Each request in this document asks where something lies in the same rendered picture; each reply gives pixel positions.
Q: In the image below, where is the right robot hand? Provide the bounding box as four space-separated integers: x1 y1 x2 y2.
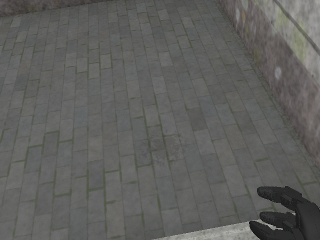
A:
249 186 320 240

